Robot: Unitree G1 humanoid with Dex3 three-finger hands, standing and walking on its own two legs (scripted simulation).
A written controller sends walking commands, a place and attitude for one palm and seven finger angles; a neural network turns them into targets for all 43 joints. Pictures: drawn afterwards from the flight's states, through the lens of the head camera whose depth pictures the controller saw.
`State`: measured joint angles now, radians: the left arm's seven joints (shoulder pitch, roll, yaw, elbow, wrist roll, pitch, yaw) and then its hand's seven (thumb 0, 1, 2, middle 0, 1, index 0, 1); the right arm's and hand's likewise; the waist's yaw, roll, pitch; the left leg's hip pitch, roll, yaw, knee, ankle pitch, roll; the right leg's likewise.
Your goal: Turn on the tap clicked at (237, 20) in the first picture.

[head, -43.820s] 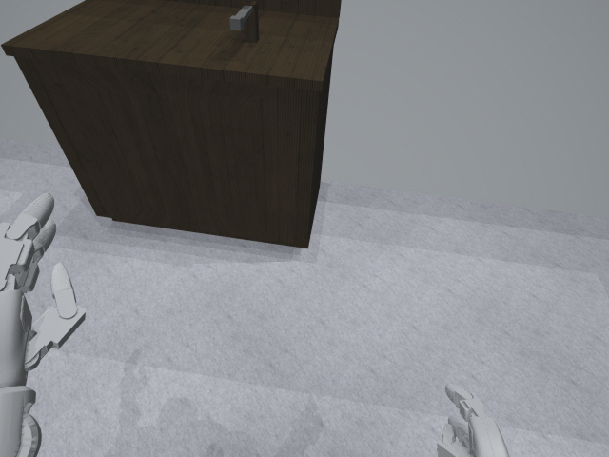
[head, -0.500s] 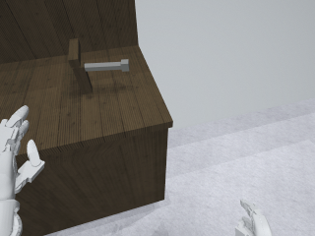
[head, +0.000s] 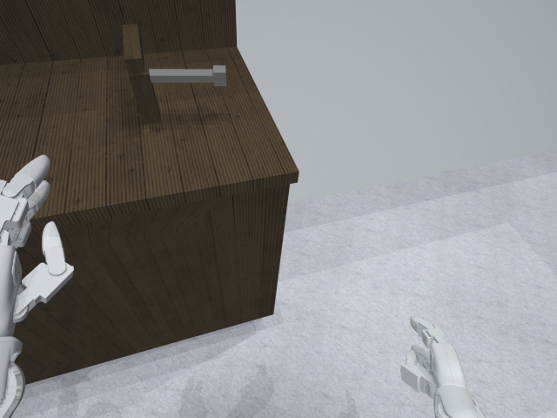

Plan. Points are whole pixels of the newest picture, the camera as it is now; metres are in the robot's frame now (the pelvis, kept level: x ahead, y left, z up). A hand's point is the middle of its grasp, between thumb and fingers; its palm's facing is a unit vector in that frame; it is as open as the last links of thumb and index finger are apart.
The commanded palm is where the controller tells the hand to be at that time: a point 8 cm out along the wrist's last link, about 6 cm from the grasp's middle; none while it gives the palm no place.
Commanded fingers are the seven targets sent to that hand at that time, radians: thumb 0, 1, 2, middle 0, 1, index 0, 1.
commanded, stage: step back with the hand held close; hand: left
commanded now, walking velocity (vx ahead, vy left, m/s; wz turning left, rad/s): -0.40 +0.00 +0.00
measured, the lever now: (219, 75) +0.68 +0.17 +0.13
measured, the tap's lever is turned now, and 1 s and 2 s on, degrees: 79 79 79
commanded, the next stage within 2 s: stop stepping back and stand still in 0.10 s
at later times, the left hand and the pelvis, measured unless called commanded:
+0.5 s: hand out of the picture +0.08 +0.25 +0.15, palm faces +0.39 -0.87 -0.30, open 7.4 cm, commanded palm +0.02 +0.29 +0.18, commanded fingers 0.00 0.90 0.90 -0.20 -0.30 -0.20 -0.30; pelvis -0.14 +0.01 +0.00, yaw +0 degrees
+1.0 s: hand out of the picture +0.05 +0.23 +0.16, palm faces +0.38 -0.87 -0.32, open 7.4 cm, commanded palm +0.00 +0.28 +0.18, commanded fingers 0.00 0.90 0.90 -0.20 -0.30 -0.20 -0.30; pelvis -0.16 +0.00 +0.00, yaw -1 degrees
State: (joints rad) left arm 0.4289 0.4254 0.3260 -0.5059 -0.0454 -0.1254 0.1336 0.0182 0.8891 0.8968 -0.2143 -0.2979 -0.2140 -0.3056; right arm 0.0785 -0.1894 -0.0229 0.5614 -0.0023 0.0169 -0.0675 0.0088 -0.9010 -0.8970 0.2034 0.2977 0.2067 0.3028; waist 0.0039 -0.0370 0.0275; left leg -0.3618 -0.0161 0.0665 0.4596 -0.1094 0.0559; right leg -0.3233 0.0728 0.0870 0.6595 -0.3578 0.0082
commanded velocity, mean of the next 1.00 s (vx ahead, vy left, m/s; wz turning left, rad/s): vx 0.09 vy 0.01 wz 0.01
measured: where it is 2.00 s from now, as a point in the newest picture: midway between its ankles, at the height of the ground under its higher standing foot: outside the picture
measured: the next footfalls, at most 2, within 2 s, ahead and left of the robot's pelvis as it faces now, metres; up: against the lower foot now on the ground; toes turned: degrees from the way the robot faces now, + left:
right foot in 0.22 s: -0.14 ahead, -0.12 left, +0.00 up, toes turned +1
left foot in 0.44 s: -0.10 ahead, +0.09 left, +0.00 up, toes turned +1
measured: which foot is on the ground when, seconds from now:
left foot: down 0.00-0.22, up 0.24-0.42, down 0.44-0.82, up 0.84-1.00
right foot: up 0.00-0.20, down 0.22-0.52, up 0.54-0.80, down 0.82-1.00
